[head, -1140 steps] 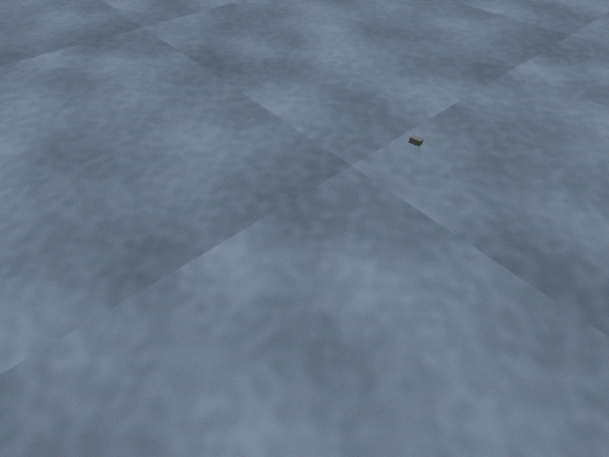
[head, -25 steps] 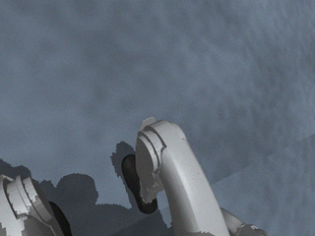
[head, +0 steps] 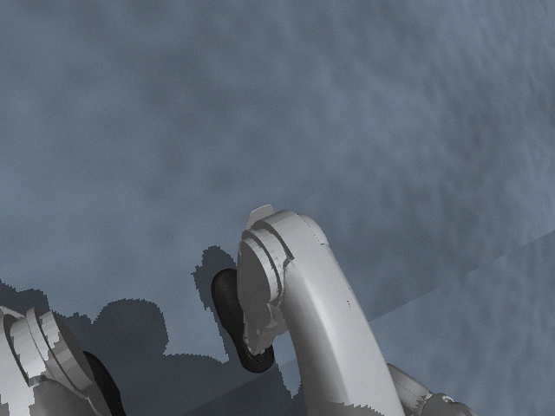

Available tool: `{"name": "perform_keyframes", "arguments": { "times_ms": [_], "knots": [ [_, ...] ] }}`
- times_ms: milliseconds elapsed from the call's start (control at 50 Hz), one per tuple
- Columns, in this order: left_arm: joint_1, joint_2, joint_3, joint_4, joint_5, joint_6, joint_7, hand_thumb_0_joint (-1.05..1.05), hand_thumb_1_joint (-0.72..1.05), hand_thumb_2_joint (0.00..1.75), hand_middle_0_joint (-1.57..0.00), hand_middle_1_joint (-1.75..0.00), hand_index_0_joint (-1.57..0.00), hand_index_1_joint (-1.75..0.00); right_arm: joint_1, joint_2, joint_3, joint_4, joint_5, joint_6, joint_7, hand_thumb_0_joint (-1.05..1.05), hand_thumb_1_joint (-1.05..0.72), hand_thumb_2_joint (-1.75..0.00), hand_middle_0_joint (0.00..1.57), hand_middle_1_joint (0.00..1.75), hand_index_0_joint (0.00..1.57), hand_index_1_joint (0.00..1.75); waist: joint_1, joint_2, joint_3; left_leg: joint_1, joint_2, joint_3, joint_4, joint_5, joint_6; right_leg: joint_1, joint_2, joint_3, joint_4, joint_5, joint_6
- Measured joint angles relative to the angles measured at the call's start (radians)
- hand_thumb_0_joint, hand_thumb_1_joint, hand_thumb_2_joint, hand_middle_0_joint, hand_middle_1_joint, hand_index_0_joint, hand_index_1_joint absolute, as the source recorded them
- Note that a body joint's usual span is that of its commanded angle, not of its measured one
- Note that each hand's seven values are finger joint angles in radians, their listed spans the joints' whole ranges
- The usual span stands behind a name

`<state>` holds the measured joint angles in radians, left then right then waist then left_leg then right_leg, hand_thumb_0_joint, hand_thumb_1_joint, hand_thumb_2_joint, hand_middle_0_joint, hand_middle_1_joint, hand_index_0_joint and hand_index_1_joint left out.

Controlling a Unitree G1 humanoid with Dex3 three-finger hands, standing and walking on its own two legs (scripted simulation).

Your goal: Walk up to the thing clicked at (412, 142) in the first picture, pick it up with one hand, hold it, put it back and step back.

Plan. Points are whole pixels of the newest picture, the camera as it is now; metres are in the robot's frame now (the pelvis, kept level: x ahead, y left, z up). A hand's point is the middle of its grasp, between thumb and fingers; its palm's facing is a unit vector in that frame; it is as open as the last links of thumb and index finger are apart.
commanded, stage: close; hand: left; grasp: from above
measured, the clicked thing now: out of the picture +0.45 +0.29 -0.29
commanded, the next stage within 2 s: settle in 0.82 s
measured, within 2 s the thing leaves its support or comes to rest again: leaves its support in 1.16 s
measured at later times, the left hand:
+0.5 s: hand out of the picture +0.44 +0.30 -0.26, palm faces -0.45 -0.11 -0.88, open 7.2 cm
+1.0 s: hand out of the picture +0.45 +0.30 -0.26, palm faces -0.45 -0.12 -0.88, open 6.2 cm
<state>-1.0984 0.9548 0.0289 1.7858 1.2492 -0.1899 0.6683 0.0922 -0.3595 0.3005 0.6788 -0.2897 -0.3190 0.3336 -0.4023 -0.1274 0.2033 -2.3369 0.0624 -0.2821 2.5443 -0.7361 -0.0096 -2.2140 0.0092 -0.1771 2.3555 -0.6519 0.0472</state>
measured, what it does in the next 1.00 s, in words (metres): stands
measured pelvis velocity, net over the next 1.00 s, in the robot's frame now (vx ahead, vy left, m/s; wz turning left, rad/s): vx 0.00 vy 0.00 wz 0.00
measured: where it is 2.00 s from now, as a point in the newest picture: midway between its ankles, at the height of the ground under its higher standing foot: (186, 379)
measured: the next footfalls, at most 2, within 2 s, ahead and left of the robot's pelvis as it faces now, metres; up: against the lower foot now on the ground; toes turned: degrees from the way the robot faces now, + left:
none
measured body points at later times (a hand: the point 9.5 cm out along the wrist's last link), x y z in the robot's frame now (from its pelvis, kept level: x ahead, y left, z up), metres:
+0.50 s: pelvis +0.00 +0.00 +0.00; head +0.28 +0.12 +0.33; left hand +0.46 +0.30 -0.21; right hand +0.05 -0.24 -0.06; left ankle +0.06 +0.13 -0.27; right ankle +0.12 -0.12 -0.27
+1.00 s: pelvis +0.00 +0.00 +0.00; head +0.28 +0.12 +0.33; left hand +0.47 +0.30 -0.21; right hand +0.05 -0.24 -0.06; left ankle +0.06 +0.13 -0.27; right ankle +0.12 -0.12 -0.27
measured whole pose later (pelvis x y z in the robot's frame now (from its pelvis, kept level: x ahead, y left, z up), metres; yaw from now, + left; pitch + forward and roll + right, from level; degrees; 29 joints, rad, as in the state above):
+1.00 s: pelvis +0.00 +0.00 +0.00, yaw +0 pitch +28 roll -15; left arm -1.08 0.96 0.04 1.75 1.25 -0.19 0.64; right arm 0.11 -0.35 0.31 0.65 -0.28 -0.29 0.30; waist -0.40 -0.13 0.20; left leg -2.34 0.06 -0.28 2.54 -0.73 -0.01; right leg -2.21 0.01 -0.18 2.35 -0.64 0.05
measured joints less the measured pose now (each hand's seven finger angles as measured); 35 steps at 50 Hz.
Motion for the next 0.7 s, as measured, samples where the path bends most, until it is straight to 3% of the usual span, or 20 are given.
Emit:
{"name": "perform_keyframes", "arguments": {
  "times_ms": [500,700],
  "knots": [
    [0.013,0.008,0.004,-0.007,0.018,-0.017,0.000,0.00,0.47,0.20,-0.85,-0.28,-0.88,-0.27,0.003,0.008,0.012,-0.013,-0.002,0.014,-0.018,0.00,-0.90,-0.90,0.20,0.30,0.20,0.29,0.001,-0.005,-0.004,0.003,-0.001,-0.002,-0.003,0.009,0.003,0.007,0.003,-0.002,-0.008,0.009,0.004],
    [0.010,0.007,-0.002,-0.010,0.009,-0.003,0.007,0.00,0.56,0.14,-0.91,-0.23,-0.96,-0.21,0.002,0.004,0.010,-0.016,-0.004,0.020,-0.024,0.00,-0.90,-0.90,0.20,0.30,0.20,0.29,-0.003,-0.002,-0.004,-0.001,-0.002,-0.001,-0.005,0.008,0.005,0.005,0.003,-0.001,-0.012,0.008,0.005]
  ]
}}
